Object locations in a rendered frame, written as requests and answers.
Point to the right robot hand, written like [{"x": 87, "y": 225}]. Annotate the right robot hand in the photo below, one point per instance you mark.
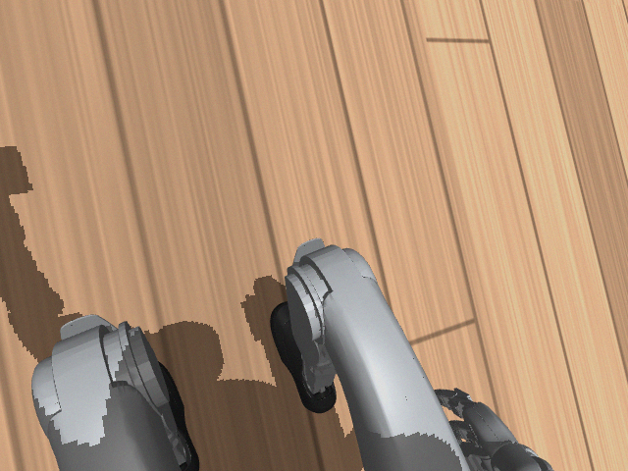
[{"x": 482, "y": 430}]

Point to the right robot foot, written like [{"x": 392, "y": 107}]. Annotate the right robot foot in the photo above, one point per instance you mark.
[{"x": 291, "y": 357}]

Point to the right robot arm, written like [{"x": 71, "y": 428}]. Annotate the right robot arm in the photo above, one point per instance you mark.
[{"x": 518, "y": 457}]

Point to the left robot foot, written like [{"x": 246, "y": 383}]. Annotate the left robot foot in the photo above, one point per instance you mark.
[{"x": 176, "y": 404}]

